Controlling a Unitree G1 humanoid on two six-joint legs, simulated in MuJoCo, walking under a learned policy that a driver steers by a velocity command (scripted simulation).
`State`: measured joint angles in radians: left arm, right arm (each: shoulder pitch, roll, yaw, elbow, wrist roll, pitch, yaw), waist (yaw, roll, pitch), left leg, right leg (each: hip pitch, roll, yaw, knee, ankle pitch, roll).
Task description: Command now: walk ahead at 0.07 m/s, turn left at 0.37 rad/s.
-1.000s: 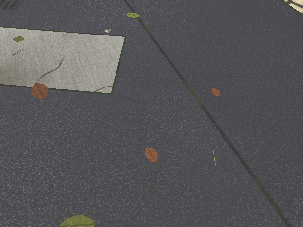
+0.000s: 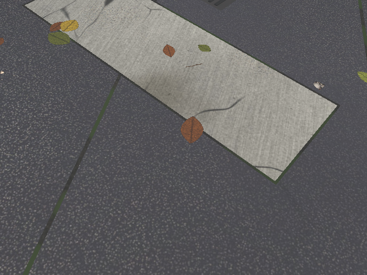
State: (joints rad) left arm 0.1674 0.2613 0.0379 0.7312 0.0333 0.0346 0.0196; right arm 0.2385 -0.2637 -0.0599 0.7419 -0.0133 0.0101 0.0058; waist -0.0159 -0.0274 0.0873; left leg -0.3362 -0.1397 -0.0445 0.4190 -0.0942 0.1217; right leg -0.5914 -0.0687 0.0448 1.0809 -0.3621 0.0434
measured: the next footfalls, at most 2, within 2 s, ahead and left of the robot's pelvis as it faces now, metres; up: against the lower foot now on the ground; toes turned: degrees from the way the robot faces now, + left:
right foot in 0.26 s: +0.06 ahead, -0.14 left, +0.00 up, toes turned -1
left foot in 0.62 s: +0.08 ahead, +0.07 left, +0.00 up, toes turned -19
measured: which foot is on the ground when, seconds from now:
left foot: down 0.00-0.28, up 0.30-0.60, down 0.62-1.00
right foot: up 0.00-0.24, down 0.26-0.62, up 0.64-1.00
